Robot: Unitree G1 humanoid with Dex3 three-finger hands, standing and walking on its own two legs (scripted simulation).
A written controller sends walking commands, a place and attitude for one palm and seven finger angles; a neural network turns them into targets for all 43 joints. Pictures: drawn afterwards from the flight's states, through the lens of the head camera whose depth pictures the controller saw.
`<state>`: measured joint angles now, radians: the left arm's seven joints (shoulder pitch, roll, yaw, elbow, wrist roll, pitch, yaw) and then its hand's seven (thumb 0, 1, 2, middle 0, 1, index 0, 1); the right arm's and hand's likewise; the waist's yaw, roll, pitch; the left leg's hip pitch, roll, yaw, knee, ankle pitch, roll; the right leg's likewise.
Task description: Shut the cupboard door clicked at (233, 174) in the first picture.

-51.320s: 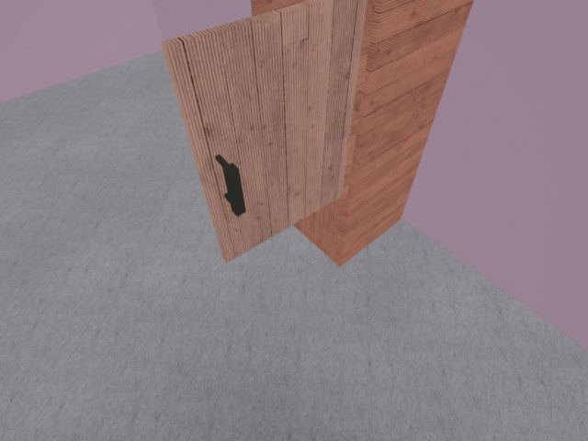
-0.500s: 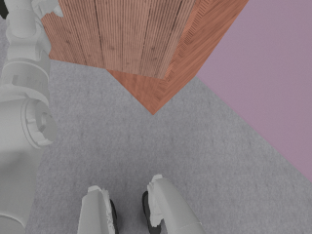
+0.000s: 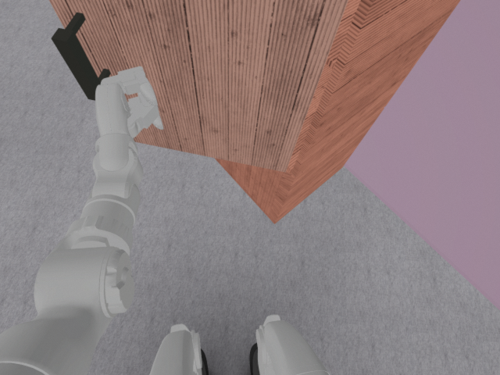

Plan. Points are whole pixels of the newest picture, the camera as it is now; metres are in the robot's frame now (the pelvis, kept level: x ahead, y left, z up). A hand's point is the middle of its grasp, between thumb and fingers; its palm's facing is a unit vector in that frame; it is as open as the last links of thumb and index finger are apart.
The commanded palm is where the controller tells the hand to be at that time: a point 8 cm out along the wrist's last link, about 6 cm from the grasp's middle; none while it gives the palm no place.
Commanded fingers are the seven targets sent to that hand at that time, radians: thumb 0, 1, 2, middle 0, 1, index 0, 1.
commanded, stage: pull the fist back off the door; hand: left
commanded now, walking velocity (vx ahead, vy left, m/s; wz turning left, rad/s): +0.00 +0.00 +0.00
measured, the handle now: (87, 59) +0.64 +0.21 +0.05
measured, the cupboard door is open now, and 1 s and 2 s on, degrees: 38 38 38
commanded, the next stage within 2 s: draw the hand back to the body in 0.18 s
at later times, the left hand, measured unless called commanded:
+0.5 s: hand (136, 128) +0.47 +0.11 +0.08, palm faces +0.07 -1.00 -0.06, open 3.1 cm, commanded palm +0.42 +0.17 +0.10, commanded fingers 0.00 0.90 0.90 -1.30 -1.50 -1.30 -1.50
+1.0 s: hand (18, 215) +0.32 +0.19 +0.17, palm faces +0.11 -0.97 -0.22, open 3.2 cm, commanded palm +0.27 +0.24 +0.19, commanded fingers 0.00 0.90 0.90 -0.86 -1.02 -0.86 -1.02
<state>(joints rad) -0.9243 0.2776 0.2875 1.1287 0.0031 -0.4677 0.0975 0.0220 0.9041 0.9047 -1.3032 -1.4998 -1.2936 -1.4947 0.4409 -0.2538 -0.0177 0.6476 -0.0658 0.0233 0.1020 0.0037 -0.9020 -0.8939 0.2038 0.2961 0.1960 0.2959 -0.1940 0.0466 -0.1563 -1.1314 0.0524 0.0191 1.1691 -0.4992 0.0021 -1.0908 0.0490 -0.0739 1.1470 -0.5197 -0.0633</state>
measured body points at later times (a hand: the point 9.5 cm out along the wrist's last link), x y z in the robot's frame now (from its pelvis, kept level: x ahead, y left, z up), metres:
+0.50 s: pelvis -0.01 +0.00 +0.01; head +0.10 -0.01 +0.45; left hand +0.46 +0.17 +0.08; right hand +0.01 -0.25 -0.12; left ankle +0.02 +0.12 -0.64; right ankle +0.00 -0.08 -0.64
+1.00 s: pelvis +0.01 +0.01 +0.09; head +0.01 +0.00 +0.54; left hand +0.30 +0.24 +0.18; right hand +0.20 -0.22 +0.01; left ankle +0.02 +0.12 -0.64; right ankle +0.00 -0.08 -0.64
